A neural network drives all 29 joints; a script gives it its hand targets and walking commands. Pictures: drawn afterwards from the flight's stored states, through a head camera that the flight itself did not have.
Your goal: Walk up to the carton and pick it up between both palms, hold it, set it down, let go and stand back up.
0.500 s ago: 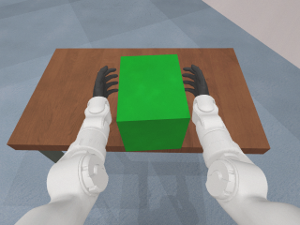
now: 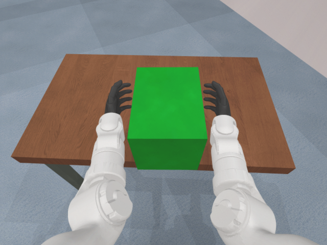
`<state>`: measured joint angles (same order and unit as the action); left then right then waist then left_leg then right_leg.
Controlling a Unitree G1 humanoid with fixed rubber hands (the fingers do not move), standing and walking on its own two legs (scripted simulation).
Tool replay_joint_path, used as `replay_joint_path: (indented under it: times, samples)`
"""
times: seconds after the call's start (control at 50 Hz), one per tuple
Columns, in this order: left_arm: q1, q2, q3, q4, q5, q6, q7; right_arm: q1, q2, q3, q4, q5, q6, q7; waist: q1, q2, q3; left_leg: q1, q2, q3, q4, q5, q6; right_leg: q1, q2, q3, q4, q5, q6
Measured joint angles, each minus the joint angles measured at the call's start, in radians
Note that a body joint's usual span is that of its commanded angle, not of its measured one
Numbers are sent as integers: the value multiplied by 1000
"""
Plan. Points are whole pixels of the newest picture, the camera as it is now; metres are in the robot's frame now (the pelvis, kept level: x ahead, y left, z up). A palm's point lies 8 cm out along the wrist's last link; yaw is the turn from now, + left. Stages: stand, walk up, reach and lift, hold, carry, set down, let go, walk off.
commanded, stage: reach and lift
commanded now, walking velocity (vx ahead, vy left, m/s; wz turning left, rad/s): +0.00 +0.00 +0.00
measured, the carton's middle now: (167, 119) +0.46 +0.03 -0.01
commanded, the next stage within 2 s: none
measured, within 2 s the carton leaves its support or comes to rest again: leaves its support in 1.28 s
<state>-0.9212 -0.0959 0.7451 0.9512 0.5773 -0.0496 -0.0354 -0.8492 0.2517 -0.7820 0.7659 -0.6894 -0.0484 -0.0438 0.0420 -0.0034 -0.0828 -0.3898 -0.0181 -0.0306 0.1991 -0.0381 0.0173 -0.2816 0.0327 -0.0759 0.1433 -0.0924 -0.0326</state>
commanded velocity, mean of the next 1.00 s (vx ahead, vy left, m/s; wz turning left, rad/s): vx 0.00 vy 0.00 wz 0.00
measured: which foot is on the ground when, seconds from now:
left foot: down 0.00-1.00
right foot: down 0.00-1.00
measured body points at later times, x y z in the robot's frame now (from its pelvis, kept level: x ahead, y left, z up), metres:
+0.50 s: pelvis +0.00 +0.00 +0.00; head +0.08 +0.00 +0.45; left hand +0.44 +0.16 +0.07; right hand +0.43 -0.11 +0.07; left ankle +0.02 +0.11 -0.75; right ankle -0.03 -0.09 -0.75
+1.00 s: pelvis +0.00 +0.00 +0.00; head +0.07 +0.01 +0.45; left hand +0.43 +0.16 +0.07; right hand +0.43 -0.11 +0.07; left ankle +0.02 +0.11 -0.75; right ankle -0.03 -0.09 -0.75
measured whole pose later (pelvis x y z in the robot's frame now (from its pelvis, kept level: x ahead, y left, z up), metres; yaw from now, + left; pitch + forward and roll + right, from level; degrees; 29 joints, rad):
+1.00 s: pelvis +0.00 +0.00 +0.00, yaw +1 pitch +12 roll +0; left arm -0.82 -0.12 0.67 0.87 0.55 -0.07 -0.04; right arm -0.73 0.24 -0.67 0.76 -0.62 -0.16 -0.09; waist 0.03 0.00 -0.09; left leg -0.32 -0.03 -0.04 0.12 0.00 0.02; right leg -0.22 0.02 -0.08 0.08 -0.07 -0.03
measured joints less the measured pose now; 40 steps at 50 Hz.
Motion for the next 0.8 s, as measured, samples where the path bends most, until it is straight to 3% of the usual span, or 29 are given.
replay_joint_path:
  times: [0.24,0.44,0.8]
  samples:
    - [17,-19,-10,-48,5,4,-18,33,9,24,-39,11,-16,-4,0,-18,29,33,-2,-2,-23,10,0,30,-2,-4,-12,2,0]
    - [37,-29,-11,-64,15,-2,-15,43,14,18,-39,-8,-45,4,-6,6,21,42,-7,-4,-48,24,3,38,-7,-9,-34,13,3]
    - [67,-34,-38,-100,-2,8,-29,84,11,70,-44,41,-65,-17,-8,-8,31,75,-7,-5,-71,28,1,68,-7,-13,-44,9,3]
